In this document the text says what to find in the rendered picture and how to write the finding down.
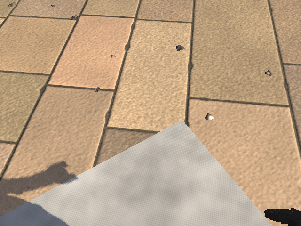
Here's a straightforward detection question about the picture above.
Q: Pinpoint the right robot hand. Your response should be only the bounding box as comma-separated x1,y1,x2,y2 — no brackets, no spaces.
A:
264,207,301,226

